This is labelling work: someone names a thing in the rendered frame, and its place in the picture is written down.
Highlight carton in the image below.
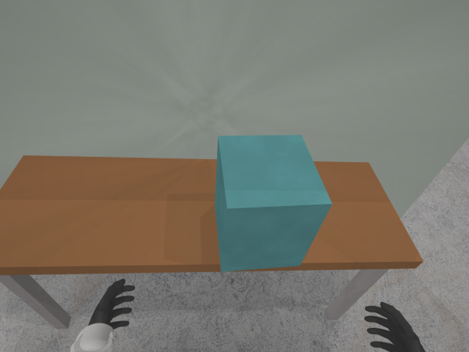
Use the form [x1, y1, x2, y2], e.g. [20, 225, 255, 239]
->
[215, 135, 332, 272]

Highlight table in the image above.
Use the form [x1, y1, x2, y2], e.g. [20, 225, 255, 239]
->
[0, 155, 423, 329]

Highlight right robot hand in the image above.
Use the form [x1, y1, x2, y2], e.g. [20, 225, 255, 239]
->
[364, 301, 426, 352]

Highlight left robot hand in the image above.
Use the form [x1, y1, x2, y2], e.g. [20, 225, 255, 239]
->
[88, 279, 135, 330]

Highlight left robot forearm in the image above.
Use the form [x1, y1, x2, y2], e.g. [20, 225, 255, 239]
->
[70, 323, 115, 352]

